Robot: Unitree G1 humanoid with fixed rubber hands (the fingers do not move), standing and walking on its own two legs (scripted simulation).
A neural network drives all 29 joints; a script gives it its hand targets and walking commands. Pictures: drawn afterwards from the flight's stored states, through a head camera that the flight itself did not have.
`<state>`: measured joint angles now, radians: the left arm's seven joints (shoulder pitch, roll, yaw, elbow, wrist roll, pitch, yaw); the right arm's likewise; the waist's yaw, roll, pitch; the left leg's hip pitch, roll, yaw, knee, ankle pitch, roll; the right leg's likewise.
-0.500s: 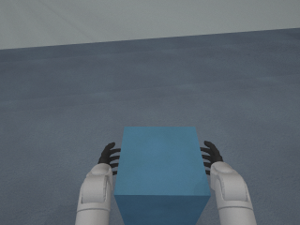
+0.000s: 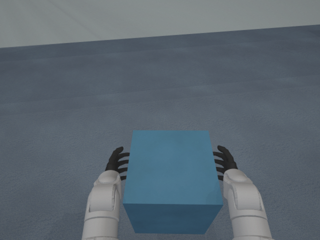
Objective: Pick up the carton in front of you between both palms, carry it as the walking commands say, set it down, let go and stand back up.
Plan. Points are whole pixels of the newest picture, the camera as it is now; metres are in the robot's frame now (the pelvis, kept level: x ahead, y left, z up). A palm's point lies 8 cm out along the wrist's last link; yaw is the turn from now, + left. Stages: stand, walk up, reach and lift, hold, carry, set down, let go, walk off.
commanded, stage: carry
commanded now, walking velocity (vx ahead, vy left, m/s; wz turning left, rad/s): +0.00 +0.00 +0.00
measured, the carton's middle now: (170, 184) +0.31 +0.00 -0.04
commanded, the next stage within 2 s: hold in 0.04 s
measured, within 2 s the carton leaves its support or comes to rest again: neither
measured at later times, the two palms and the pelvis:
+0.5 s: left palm (105, 188) +0.24 +0.16 +0.05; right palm (227, 172) +0.29 -0.14 +0.05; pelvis -0.02 -0.03 +0.01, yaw +8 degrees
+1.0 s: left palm (122, 182) +0.31 +0.14 -0.04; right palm (222, 174) +0.33 -0.16 -0.04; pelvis -0.04 -0.05 -0.02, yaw +9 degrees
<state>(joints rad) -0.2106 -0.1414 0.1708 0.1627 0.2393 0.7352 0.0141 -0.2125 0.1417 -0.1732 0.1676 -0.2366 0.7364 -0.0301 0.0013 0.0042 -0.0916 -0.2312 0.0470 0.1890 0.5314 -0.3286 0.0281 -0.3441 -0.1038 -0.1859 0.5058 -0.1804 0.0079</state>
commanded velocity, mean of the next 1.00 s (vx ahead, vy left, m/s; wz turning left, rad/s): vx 0.00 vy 0.00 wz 0.00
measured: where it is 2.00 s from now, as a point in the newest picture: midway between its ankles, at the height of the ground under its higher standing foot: outside the picture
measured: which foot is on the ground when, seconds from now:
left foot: down 0.00-1.00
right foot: down 0.00-1.00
